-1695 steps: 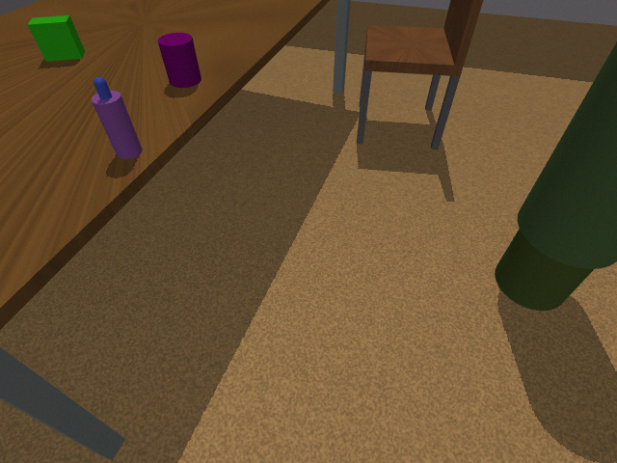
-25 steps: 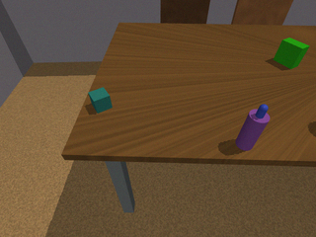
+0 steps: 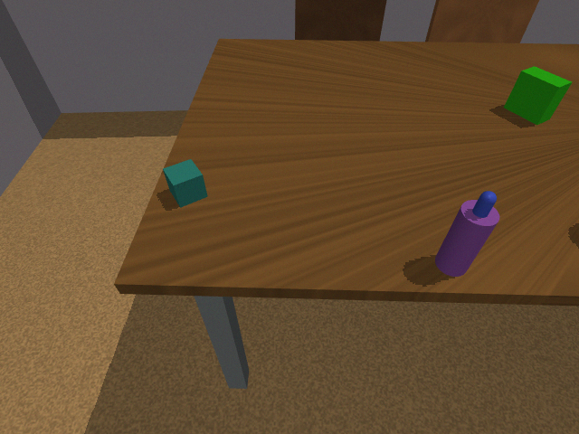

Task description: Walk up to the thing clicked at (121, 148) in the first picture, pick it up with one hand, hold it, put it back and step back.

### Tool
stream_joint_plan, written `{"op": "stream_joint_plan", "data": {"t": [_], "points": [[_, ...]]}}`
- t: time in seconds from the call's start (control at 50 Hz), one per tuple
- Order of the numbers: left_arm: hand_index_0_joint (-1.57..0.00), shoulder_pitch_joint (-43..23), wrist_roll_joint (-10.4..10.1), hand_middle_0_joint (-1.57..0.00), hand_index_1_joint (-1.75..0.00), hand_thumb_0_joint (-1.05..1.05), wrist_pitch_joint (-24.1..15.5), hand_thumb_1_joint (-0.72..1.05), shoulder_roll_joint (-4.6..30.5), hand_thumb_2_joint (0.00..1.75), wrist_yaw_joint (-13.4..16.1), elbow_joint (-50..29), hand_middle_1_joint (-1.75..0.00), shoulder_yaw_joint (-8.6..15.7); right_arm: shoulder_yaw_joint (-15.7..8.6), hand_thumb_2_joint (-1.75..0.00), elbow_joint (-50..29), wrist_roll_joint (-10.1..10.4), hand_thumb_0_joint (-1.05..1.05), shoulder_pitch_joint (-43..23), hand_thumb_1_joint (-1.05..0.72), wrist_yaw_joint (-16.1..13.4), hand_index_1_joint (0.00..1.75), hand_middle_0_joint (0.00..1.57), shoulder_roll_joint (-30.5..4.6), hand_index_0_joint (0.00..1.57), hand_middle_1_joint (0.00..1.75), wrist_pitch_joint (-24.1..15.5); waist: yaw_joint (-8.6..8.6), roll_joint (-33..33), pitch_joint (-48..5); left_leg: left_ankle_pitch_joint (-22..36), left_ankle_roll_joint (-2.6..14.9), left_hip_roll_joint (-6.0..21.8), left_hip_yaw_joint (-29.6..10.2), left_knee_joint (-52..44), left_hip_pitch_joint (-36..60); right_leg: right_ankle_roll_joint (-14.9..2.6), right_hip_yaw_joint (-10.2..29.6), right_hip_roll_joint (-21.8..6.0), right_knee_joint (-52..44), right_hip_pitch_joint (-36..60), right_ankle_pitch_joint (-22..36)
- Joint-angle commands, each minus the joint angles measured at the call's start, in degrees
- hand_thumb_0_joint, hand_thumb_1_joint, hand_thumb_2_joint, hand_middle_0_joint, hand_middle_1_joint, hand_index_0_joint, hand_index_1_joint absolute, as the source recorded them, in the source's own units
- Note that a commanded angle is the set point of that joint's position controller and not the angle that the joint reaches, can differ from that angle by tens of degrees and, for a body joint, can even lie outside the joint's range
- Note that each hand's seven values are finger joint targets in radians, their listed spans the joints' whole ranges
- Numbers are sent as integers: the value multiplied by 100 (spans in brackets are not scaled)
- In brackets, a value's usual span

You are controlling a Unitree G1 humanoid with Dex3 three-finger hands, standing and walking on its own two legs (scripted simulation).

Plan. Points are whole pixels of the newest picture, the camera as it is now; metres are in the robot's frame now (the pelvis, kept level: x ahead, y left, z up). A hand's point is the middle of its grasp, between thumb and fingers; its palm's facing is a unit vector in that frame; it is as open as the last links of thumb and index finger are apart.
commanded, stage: stand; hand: right
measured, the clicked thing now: (468, 232) +0.43 -0.27 +0.05
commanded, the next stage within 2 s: none
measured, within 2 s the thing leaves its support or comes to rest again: neither
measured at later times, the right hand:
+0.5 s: hand out of the picture +0.07 -0.25 -0.16, palm faces -0.06 +0.94 -0.35, open 7.4 cm
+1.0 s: hand out of the picture +0.07 -0.25 -0.16, palm faces -0.06 +0.94 -0.34, open 7.4 cm
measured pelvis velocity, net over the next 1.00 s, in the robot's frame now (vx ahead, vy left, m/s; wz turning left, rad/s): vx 0.00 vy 0.00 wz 0.01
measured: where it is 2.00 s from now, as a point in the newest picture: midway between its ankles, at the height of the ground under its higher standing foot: outside the picture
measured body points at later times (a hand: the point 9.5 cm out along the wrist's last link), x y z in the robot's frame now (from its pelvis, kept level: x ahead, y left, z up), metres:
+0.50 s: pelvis +0.00 +0.00 +0.00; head +0.01 +0.00 +0.45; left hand +0.07 +0.30 -0.13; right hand +0.07 -0.30 -0.13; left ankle -0.01 +0.12 -0.75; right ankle -0.01 -0.12 -0.75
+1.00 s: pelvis +0.00 +0.00 +0.00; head +0.01 +0.00 +0.45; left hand +0.07 +0.30 -0.13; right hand +0.07 -0.30 -0.13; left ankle -0.01 +0.12 -0.75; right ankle -0.01 -0.12 -0.75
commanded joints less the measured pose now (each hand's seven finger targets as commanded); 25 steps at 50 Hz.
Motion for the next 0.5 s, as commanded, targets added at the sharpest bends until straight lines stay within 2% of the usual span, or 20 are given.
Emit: {"op": "stream_joint_plan", "data": {"t": [0.0, 0.04, 0.08, 0.12, 0.22, 0.38, 0.48], "points": [[-20, -224, -29, -20, -30, 0, -115, 90, 1199, 90, 107, -309, -30, 217, -273, -90, -330, 32, 0, -157, -90, -92, 30, 20, -1245, 20, 30, -122, -9, -20, -390, 1231, 115, 775, -553, -243, -37, -160, 541, -717, -127, 218, 952], [-20, -191, -24, -20, -30, 0, -115, 90, 1199, 90, 103, -307, -30, 212, -281, -90, -337, 24, 0, -195, -90, -92, 30, 20, -1249, 20, 30, -120, -10, -6, -411, 1244, 128, 768, -539, -216, -6, -152, 517, -711, -142, 199, 999], [-20, -211, -31, -20, -30, 0, -112, 90, 1201, 90, 105, -285, -30, 214, -266, -90, -314, 25, 0, -137, -90, -79, 30, 20, -1208, 20, 30, -111, -27, -42, -241, 954, 109, 742, -560, -325, -159, -134, 522, -697, -196, 152, 707], [-20, -214, -34, -20, -30, 0, -110, 90, 1223, 90, 103, -299, -30, 228, -277, -90, -333, 21, 0, -154, -90, -83, 30, 20, -1212, 20, 30, -105, -23, -80, -276, 938, 101, 743, -566, -318, -109, -139, 508, -685, -181, 108, 628], [-20, -228, -29, -20, -30, 0, -113, 90, 1212, 90, 99, -290, -30, 241, -274, -90, -314, 28, 0, -154, -90, -80, 30, 20, -1205, 20, 30, -110, -24, -22, -228, 873, 110, 731, -566, -322, -118, -144, 544, -708, -189, 100, 684], [-20, -260, -23, -20, -30, 0, -129, 90, 1216, 90, 111, -339, -30, 242, -282, -90, -360, 28, 0, -178, -90, -83, 30, 20, -1214, 20, 30, -112, -25, -50, -385, 1282, 109, 749, -553, -228, -17, -157, 517, -732, -137, 225, 983], [-20, -198, -30, -20, -30, 0, -134, 90, 1184, 90, 107, -339, -30, 224, -268, -90, -343, 28, 0, -186, -90, -84, 30, 20, -1224, 20, 30, -115, -15, 81, -371, 1223, 115, 751, -532, -219, -56, -137, 542, -750, -180, 260, 1045]]}}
